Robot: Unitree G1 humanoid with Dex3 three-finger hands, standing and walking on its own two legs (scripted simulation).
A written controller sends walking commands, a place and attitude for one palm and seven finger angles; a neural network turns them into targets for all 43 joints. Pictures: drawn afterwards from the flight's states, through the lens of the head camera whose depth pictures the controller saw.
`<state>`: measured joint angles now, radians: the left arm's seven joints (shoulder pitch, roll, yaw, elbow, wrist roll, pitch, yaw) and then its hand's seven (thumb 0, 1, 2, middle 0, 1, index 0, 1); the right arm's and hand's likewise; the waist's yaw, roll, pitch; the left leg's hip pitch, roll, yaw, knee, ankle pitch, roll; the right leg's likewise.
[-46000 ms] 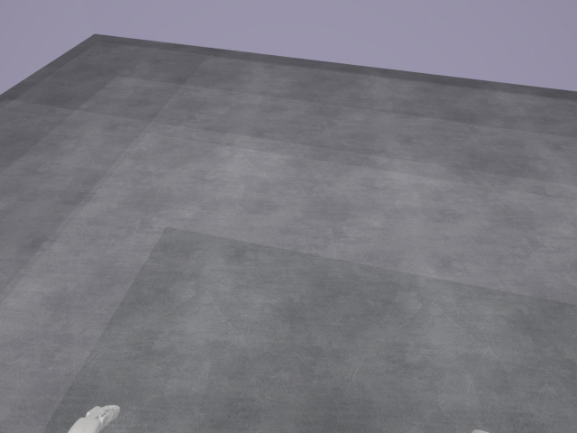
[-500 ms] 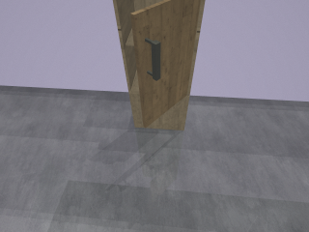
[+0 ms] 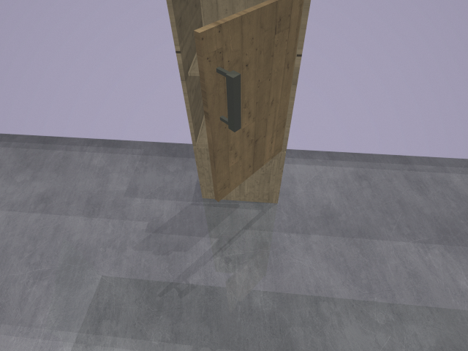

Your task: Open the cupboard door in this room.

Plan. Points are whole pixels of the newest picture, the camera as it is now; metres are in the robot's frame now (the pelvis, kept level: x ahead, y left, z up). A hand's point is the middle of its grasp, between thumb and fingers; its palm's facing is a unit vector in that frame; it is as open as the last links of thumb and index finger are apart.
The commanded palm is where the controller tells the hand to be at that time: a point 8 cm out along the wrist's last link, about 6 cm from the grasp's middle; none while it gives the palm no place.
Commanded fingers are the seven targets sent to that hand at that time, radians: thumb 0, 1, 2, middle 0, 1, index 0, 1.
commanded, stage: look to check the result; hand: left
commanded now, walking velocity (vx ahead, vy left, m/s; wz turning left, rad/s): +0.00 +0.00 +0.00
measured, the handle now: (228, 100) +0.66 +0.06 +0.06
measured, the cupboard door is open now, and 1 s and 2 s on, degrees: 51 51 51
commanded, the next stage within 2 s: walk to a spot facing it in 0.52 s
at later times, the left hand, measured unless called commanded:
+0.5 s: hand out of the picture +0.09 +0.23 -0.15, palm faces -0.01 -0.94 -0.33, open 7.4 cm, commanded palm none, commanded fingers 0.00 0.90 0.90 -0.20 -0.30 -0.20 -0.30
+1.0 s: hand out of the picture +0.10 +0.19 -0.18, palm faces -0.13 -0.96 -0.26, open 7.4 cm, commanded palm none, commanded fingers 0.00 0.90 0.90 -0.20 -0.30 -0.20 -0.30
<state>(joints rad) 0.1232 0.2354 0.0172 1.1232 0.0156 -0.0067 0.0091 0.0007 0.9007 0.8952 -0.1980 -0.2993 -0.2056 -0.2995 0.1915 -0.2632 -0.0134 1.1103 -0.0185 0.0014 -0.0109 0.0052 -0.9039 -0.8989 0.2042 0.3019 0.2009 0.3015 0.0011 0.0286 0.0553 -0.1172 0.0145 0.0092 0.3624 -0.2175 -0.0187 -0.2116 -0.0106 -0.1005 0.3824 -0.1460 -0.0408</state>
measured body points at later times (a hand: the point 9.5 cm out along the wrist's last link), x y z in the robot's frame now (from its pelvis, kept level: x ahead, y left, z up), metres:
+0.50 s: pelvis +0.02 +0.00 +0.00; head +0.05 -0.02 +0.45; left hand +0.09 +0.28 -0.13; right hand +0.07 -0.27 -0.16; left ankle -0.01 +0.13 -0.74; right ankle +0.04 -0.09 -0.74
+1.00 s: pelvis +0.02 +0.00 -0.01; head +0.06 -0.02 +0.43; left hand +0.11 +0.24 -0.16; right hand +0.01 -0.25 -0.17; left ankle -0.01 +0.13 -0.74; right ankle +0.03 -0.09 -0.73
